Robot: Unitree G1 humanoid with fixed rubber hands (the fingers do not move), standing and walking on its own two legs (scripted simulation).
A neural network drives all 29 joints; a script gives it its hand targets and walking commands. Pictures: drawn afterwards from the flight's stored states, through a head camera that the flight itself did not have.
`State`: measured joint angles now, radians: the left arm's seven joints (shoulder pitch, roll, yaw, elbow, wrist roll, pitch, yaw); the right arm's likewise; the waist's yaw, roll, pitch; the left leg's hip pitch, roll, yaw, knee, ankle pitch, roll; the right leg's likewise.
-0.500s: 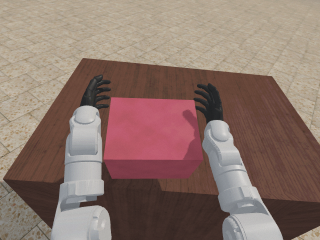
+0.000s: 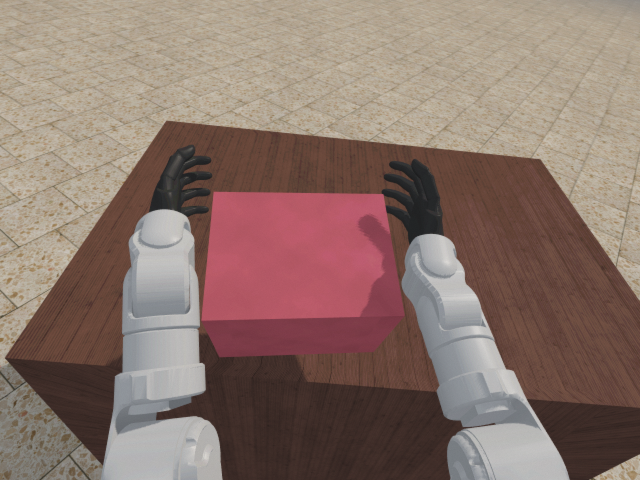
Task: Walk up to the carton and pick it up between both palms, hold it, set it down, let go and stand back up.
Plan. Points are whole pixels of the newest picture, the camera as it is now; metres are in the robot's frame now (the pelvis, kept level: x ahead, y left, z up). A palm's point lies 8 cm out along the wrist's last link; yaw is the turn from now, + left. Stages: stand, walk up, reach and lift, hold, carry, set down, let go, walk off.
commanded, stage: hold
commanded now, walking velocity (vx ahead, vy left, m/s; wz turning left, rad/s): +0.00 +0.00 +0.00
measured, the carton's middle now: (299, 277) +0.34 +0.01 +0.08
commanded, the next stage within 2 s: none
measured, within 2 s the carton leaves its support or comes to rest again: neither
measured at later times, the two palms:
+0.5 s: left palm (168, 208) +0.35 +0.16 +0.19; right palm (424, 220) +0.35 -0.14 +0.18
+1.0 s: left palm (166, 213) +0.35 +0.16 +0.18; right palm (423, 222) +0.35 -0.14 +0.18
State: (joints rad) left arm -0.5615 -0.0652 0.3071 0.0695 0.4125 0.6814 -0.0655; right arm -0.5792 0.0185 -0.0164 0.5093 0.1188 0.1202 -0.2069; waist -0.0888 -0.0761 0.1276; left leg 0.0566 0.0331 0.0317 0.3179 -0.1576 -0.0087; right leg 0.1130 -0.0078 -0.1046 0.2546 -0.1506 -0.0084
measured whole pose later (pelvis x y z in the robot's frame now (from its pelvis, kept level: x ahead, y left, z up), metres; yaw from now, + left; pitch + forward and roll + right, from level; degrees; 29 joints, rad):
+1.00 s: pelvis +0.00 -0.01 +0.00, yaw +0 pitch -13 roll +0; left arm -0.58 -0.07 0.33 0.04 0.43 0.72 -0.09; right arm -0.61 0.04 -0.04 0.49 0.08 0.16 -0.21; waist -0.08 -0.07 0.14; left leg 0.07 0.03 0.03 0.30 -0.14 -0.02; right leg 0.11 -0.01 -0.11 0.27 -0.16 -0.02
